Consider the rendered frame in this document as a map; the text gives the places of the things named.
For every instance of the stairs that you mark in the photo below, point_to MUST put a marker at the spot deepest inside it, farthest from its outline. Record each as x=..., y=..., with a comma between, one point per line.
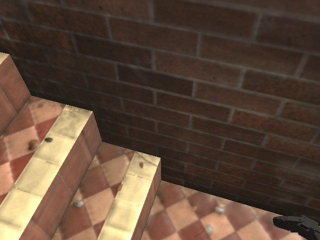
x=58, y=180

